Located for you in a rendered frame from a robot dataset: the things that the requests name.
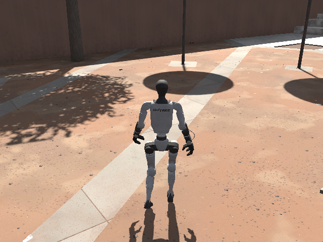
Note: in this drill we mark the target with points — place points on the left robot forearm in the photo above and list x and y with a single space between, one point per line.
137 131

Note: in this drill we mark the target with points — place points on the right robot hand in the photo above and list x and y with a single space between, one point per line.
190 147

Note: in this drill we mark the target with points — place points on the robot torso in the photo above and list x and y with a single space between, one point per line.
161 116

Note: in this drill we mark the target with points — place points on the left robot upper arm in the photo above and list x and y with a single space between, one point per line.
143 113

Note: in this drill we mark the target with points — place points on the left robot hand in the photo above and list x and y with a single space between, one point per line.
139 137

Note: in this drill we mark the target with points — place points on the robot left shin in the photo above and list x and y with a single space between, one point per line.
149 185

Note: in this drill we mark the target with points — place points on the right robot upper arm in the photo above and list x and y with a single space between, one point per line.
180 115

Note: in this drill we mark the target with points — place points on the right robot forearm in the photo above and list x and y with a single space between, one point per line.
186 135

